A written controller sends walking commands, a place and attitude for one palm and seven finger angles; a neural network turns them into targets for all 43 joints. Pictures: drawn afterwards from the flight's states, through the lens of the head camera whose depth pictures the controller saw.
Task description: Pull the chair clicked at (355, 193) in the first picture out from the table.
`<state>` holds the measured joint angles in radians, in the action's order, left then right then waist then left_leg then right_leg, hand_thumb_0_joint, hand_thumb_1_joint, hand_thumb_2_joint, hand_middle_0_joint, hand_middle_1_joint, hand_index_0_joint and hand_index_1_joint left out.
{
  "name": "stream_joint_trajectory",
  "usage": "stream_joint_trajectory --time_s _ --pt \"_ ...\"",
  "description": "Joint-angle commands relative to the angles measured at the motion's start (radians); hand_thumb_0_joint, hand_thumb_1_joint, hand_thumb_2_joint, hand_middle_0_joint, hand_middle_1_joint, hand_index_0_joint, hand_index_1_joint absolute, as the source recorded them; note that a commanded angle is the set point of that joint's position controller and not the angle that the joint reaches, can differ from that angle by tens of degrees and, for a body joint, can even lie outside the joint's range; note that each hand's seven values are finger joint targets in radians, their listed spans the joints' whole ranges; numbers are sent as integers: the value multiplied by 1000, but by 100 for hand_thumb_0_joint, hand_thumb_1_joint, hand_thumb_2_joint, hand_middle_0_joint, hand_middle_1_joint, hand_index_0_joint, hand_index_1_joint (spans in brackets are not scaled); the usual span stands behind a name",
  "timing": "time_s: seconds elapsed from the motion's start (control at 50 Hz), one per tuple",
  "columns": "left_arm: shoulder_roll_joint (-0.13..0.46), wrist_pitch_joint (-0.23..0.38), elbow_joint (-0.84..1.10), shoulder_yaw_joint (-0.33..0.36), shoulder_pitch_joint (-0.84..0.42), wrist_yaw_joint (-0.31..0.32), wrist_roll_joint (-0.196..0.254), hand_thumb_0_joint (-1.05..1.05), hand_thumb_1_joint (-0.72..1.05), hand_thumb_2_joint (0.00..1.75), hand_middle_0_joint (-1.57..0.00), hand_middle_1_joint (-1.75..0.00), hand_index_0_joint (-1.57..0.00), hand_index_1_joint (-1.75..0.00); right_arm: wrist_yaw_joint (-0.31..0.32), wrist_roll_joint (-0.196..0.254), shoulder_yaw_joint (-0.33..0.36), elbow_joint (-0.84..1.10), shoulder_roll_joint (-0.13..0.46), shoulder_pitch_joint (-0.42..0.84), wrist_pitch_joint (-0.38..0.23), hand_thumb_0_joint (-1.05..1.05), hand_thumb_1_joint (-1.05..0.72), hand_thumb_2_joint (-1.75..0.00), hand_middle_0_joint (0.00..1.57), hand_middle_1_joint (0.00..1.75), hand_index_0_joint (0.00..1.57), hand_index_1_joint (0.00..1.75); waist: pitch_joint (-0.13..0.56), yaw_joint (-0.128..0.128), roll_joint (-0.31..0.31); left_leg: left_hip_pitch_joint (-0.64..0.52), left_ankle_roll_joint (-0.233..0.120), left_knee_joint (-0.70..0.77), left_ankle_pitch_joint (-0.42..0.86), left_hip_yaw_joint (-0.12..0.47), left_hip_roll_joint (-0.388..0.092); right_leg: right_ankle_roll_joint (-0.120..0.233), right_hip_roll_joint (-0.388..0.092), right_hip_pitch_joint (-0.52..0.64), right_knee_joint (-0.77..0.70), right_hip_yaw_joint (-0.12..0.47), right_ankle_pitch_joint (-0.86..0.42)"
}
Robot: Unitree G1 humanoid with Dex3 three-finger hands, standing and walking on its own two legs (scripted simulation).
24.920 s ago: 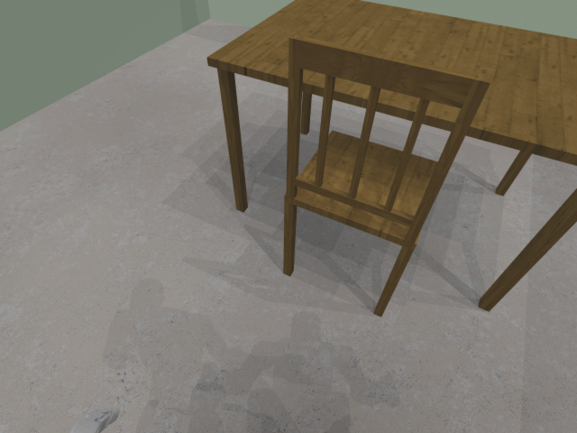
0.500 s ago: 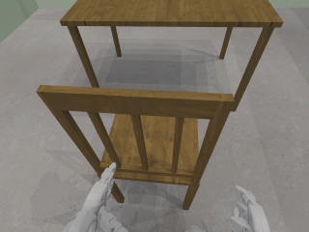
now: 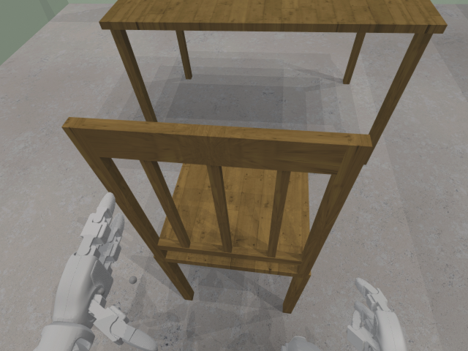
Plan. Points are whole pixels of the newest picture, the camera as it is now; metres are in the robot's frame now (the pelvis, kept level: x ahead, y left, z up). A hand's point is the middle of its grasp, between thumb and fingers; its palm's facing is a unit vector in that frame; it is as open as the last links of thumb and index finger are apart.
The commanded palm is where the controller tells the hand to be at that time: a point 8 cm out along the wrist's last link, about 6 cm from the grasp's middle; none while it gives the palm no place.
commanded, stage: draw the hand back to the body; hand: left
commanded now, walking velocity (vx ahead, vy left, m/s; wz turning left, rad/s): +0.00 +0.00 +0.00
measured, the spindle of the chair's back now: (222, 215) +0.36 +0.05 -0.02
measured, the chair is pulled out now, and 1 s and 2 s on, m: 0.56 0.56 0.56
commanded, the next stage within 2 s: step back with the hand held close in 1.08 s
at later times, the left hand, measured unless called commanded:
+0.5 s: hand (37, 252) +0.21 +0.24 +0.17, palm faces +0.38 -0.84 -0.40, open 12.3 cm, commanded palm +0.16 +0.28 +0.18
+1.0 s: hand (1, 242) +0.21 +0.27 +0.19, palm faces +0.43 -0.79 -0.44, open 7.5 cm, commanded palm +0.17 +0.31 +0.22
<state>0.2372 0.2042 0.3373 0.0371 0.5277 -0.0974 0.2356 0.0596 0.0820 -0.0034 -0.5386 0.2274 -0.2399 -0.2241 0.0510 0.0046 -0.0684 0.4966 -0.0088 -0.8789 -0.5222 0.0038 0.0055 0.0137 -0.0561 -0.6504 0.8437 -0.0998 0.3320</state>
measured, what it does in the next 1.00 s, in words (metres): stands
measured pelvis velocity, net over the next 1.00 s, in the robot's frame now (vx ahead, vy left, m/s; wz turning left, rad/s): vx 0.02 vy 0.02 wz -0.02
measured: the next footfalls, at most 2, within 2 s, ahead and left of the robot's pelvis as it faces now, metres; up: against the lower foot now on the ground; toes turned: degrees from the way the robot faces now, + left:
none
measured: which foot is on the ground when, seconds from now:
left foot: down 0.00-1.00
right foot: down 0.00-1.00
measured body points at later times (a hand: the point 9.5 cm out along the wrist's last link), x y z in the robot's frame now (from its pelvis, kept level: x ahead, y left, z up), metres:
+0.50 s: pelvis +0.02 +0.01 +0.04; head +0.02 -0.03 +0.49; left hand +0.18 +0.28 +0.19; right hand +0.22 -0.20 -0.05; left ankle -0.05 +0.11 -0.70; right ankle +0.05 -0.12 -0.70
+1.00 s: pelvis +0.02 +0.02 +0.04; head +0.03 -0.01 +0.49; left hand +0.18 +0.31 +0.21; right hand +0.19 -0.22 -0.06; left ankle -0.05 +0.11 -0.70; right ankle +0.05 -0.12 -0.70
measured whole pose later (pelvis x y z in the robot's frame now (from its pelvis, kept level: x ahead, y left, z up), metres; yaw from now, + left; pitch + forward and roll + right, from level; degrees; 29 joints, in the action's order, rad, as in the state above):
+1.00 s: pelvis +0.02 +0.02 +0.04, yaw -1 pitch -3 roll -1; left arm 0.33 0.10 0.44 0.31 0.53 0.15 0.06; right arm 0.06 0.02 0.03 -0.67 0.24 -0.20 -0.13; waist -0.06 0.07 -0.09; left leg 0.03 -0.03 -0.43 -0.35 -0.02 0.01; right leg -0.01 -0.04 -0.21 0.44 -0.08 0.19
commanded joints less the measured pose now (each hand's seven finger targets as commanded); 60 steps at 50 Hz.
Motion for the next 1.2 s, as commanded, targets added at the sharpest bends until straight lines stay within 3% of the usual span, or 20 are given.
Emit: stream_joint_trajectory --time_s 0.0,0.02,0.04,0.1,0.16,0.2,0.26,0.3,0.36,0.4,0.5,0.66,0.68,0.78,0.88,0.96,1.04,1.1,1.16,1.18 --pt "155 7 145 106 100 118 -131 0 -33 31 -3 -5 -3 -5 21 -22 54 107 99 75 -28 0 -90 -90 20 30 20 30 172 52 26 -31 5 219 332 48 -24 23 -26 387 -170 89 -173" --pt "73 -21 235 49 92 162 -148 0 -30 32 -4 -5 -4 -5 19 -26 49 137 90 56 -5 0 -90 -90 20 30 20 30 133 25 47 -43 7 232 337 46 -21 18 -33 377 -188 72 -202" --pt "56 -43 202 49 116 180 -152 0 -26 34 -4 -6 -4 -6 18 -26 56 131 88 70 11 0 -90 -90 20 30 20 30 107 21 78 -44 8 238 331 45 -25 15 -36 377 -200 65 -206" --pt "103 -60 216 94 93 219 -171 0 -15 39 -5 -8 -5 -8 26 -32 56 122 91 102 54 0 -90 -90 20 30 20 30 82 31 105 -96 -1 270 357 40 -28 20 -32 428 -239 75 -252" --pt "175 -54 313 139 6 248 -186 0 -4 44 -7 -10 -7 -10 34 -42 44 120 96 122 53 0 -90 -90 20 30 20 30 63 38 31 -156 -4 321 369 49 -26 27 -30 455 -276 80 -237" --pt "186 -52 338 151 -29 266 -191 0 3 48 -8 -12 -8 -12 38 -46 34 114 90 125 42 0 -90 -90 20 30 20 30 64 43 -17 -205 -1 362 391 54 -25 29 -27 476 -295 75 -235" --pt "208 -57 331 188 -62 280 -193 0 14 53 -10 -14 -10 -14 40 -50 31 92 93 132 31 0 -90 -90 20 30 20 30 29 46 3 -244 1 395 418 63 -26 32 -15 491 -333 81 -241" --pt "184 -57 300 188 -54 280 -190 0 21 57 -10 -16 -10 -16 38 -52 29 81 90 138 30 0 -90 -90 20 30 20 30 4 47 33 -265 2 423 424 62 -29 28 -9 496 -347 77 -238" --pt "190 -60 254 228 -29 276 -189 0 32 62 -12 -18 -12 -18 27 -54 34 67 95 147 36 0 -90 -90 20 30 20 30 -15 55 43 -261 3 448 435 58 -27 29 -3 532 -372 77 -247" --pt "195 -53 241 254 -11 269 -184 0 39 65 -13 -19 -13 -19 21 -55 39 63 94 148 46 0 -90 -90 20 30 20 30 -11 57 82 -273 -2 459 441 49 -30 25 -2 546 -380 77 -263" --pt "251 -35 306 341 -21 266 -181 0 57 74 -16 -23 -16 -23 9 -55 41 60 90 154 51 0 -90 -90 20 30 20 30 6 69 0 -295 3 486 493 47 -31 29 0 587 -396 86 -301" --pt "326 -27 341 466 -68 282 -179 0 86 88 -19 -29 -19 -29 12 -53 49 36 93 156 40 0 -90 -90 20 30 20 30 2 74 -24 -336 10 510 540 51 -37 32 10 608 -426 94 -311" --pt "315 -28 320 466 -64 282 -174 0 90 90 -20 -30 -20 -30 13 -52 49 33 91 153 41 0 -90 -90 20 30 20 30 2 72 0 -338 7 512 535 48 -38 30 7 613 -431 86 -314" --pt "219 -37 200 384 -27 259 -168 0 90 90 -20 -30 -20 -30 4 -45 64 23 105 158 62 0 -90 -90 20 30 20 30 -61 59 78 -309 -5 518 479 40 -42 20 6 572 -443 68 -272" --pt "298 -18 324 428 -62 267 -175 0 90 90 -20 -30 -20 -30 6 -53 62 37 105 159 45 0 -90 -90 20 30 20 30 33 74 1 -340 0 522 494 45 -34 22 2 617 -434 78 -279" --pt "339 -22 378 459 -67 280 -184 0 90 90 -20 -30 -20 -30 9 -57 55 28 104 158 29 0 -90 -90 20 30 20 30 38 79 -71 -358 17 516 559 54 -36 31 7 623 -433 96 -311" --pt "289 -32 308 434 -49 277 -175 0 90 90 -20 -30 -20 -30 12 -54 58 22 100 157 38 0 -90 -90 20 30 20 30 -13 70 15 -343 9 520 536 48 -41 30 12 605 -440 91 -312" --pt "270 -33 263 428 -50 269 -171 0 90 90 -20 -30 -20 -30 9 -52 60 20 103 157 49 0 -90 -90 20 30 20 30 -48 66 14 -320 7 528 506 45 -42 30 12 594 -443 90 -295" --pt "267 -36 246 424 -48 263 -173 0 90 90 -20 -30 -20 -30 7 -53 62 24 105 163 57 0 -90 -90 20 30 20 30 -41 68 27 -323 3 524 514 41 -41 28 12 596 -445 87 -305" --pt "261 -28 319 393 -111 259 -170 0 90 90 -20 -30 -20 -30 3 -54 54 38 108 162 52 0 -90 -90 20 30 20 30 -9 63 8 -340 1 525 508 42 -39 24 7 601 -446 88 -299"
